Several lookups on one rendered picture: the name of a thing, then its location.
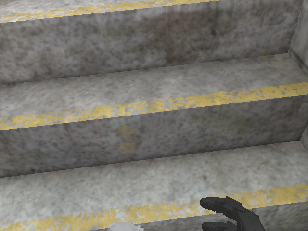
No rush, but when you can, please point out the left robot thigh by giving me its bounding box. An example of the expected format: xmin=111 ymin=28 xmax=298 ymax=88
xmin=110 ymin=221 xmax=144 ymax=231

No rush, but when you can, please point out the robot right hand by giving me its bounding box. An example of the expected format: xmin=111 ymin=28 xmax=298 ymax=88
xmin=200 ymin=196 xmax=266 ymax=231

